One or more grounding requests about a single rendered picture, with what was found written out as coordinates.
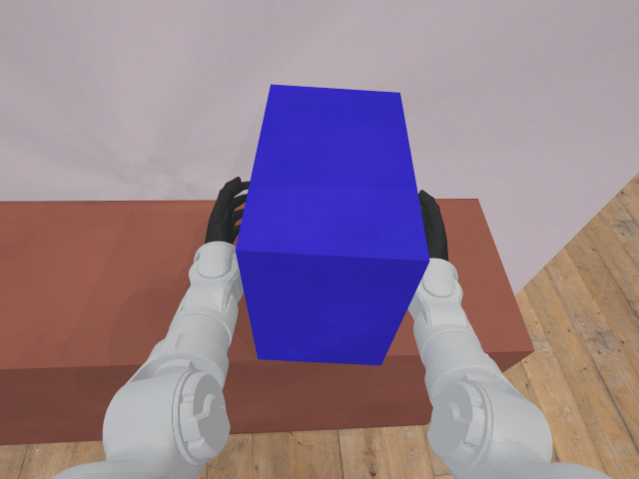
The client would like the robot left forearm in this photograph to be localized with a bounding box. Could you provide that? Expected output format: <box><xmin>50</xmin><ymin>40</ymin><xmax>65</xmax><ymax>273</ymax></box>
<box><xmin>103</xmin><ymin>241</ymin><xmax>244</xmax><ymax>454</ymax></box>

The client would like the pedestal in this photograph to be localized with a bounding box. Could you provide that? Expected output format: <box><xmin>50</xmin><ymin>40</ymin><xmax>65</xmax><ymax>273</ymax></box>
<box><xmin>0</xmin><ymin>199</ymin><xmax>535</xmax><ymax>445</ymax></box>

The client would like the left robot hand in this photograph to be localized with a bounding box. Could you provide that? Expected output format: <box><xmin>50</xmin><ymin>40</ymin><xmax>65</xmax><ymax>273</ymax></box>
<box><xmin>205</xmin><ymin>177</ymin><xmax>250</xmax><ymax>244</ymax></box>

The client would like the right robot upper arm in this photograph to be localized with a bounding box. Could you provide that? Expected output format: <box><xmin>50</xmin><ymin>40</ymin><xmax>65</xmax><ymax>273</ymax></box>
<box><xmin>427</xmin><ymin>380</ymin><xmax>613</xmax><ymax>479</ymax></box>

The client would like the right robot hand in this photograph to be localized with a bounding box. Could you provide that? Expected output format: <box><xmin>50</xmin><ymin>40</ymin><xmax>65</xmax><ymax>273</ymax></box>
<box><xmin>418</xmin><ymin>190</ymin><xmax>448</xmax><ymax>261</ymax></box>

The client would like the left robot upper arm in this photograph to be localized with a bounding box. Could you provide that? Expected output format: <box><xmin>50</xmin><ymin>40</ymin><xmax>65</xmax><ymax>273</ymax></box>
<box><xmin>51</xmin><ymin>368</ymin><xmax>231</xmax><ymax>479</ymax></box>

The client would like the robot right forearm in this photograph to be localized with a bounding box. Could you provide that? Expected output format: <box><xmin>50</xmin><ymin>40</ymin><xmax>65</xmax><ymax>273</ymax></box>
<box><xmin>408</xmin><ymin>258</ymin><xmax>553</xmax><ymax>459</ymax></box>

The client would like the carton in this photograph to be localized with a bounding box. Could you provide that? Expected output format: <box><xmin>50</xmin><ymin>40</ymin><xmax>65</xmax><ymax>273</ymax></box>
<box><xmin>236</xmin><ymin>85</ymin><xmax>430</xmax><ymax>365</ymax></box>

